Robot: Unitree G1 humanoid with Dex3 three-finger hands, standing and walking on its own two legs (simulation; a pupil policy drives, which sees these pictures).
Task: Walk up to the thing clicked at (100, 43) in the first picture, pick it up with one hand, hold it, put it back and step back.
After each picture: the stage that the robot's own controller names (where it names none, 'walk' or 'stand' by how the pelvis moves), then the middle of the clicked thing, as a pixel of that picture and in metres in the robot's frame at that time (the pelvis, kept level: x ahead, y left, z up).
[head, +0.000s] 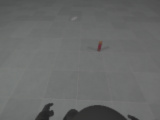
stand; (99, 46) +1.44 -0.21 -0.65
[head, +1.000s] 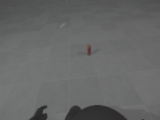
walk; (89, 50) +1.32 +0.13 -0.62
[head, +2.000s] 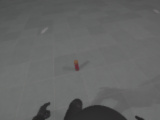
walk; (76, 65) +0.83 +0.28 -0.64
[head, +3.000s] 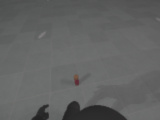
walk; (76, 80) +0.58 +0.21 -0.65
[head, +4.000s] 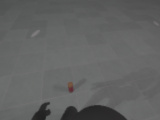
stand; (70, 87) +0.44 +0.21 -0.64
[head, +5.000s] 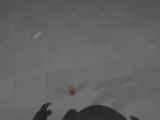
stand; (71, 90) +0.40 +0.22 -0.65
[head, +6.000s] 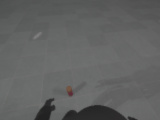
stand; (69, 91) +0.39 +0.24 -0.65
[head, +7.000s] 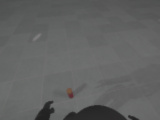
stand; (70, 93) +0.36 +0.24 -0.65
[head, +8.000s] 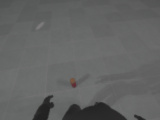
stand; (73, 83) +0.42 +0.22 -0.64
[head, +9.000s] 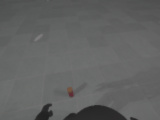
stand; (70, 92) +0.39 +0.24 -0.65
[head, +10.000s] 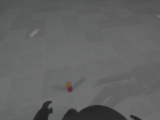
stand; (69, 87) +0.41 +0.26 -0.65
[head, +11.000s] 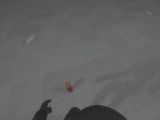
stand; (69, 87) +0.44 +0.29 -0.65
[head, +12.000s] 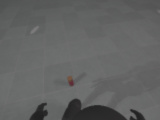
stand; (70, 81) +0.47 +0.26 -0.63
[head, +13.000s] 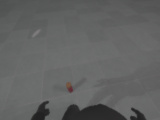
rise first; (69, 87) +0.40 +0.26 -0.63
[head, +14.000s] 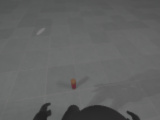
stand; (73, 84) +0.48 +0.20 -0.64
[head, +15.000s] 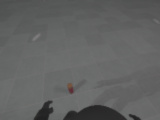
stand; (70, 88) +0.45 +0.24 -0.66
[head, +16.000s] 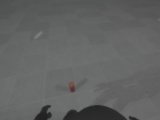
stand; (72, 87) +0.45 +0.23 -0.66
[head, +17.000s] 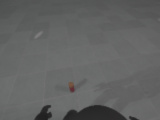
stand; (71, 87) +0.45 +0.23 -0.66
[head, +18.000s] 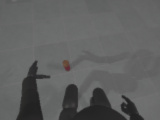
go down; (66, 66) +0.48 +0.23 -0.49
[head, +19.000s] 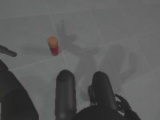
go down; (54, 47) +0.50 +0.28 -0.25
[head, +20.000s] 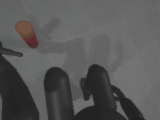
close in; (29, 37) +0.49 +0.32 -0.19
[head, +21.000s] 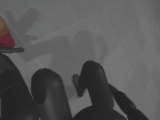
close; (1, 35) +0.47 +0.35 -0.16
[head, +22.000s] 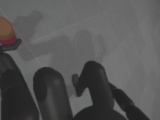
lift; (6, 37) +0.45 +0.34 -0.17
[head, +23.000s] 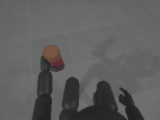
lift; (56, 60) +0.36 +0.23 +0.01
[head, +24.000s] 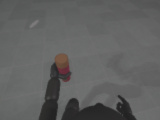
hold; (64, 69) +0.32 +0.19 +0.03
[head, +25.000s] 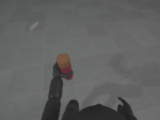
hold; (66, 69) +0.33 +0.17 +0.03
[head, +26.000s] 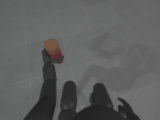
crouch; (56, 54) +0.43 +0.23 -0.03
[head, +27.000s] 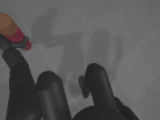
lower; (17, 36) +0.50 +0.32 -0.13
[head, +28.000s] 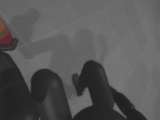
lower; (3, 37) +0.46 +0.34 -0.17
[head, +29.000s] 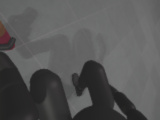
lower; (0, 36) +0.46 +0.35 -0.17
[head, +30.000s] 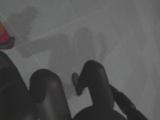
lower; out of the picture +0.47 +0.35 -0.17
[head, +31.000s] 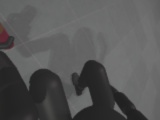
lower; out of the picture +0.47 +0.35 -0.17
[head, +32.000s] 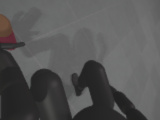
open; (5, 36) +0.47 +0.34 -0.18
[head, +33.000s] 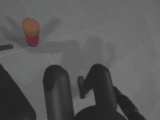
stand; (32, 35) +0.48 +0.31 -0.19
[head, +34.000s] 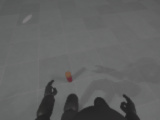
stand; (69, 77) +0.46 +0.22 -0.54
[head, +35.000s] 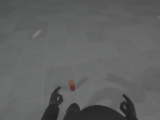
stand; (72, 86) +0.46 +0.22 -0.60
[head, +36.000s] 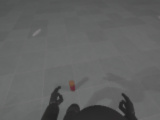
stand; (72, 86) +0.45 +0.21 -0.60
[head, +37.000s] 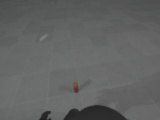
stand; (75, 87) +0.48 +0.20 -0.65
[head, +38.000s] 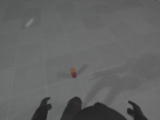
walk; (73, 73) +0.53 +0.22 -0.63
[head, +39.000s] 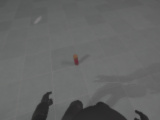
walk; (76, 60) +0.80 +0.24 -0.63
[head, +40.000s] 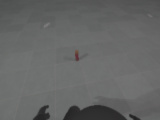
stand; (76, 55) +1.10 +0.27 -0.64
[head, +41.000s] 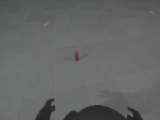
stand; (76, 56) +1.06 +0.26 -0.66
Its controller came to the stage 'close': yes
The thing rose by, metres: 0.68
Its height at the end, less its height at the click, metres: +0.00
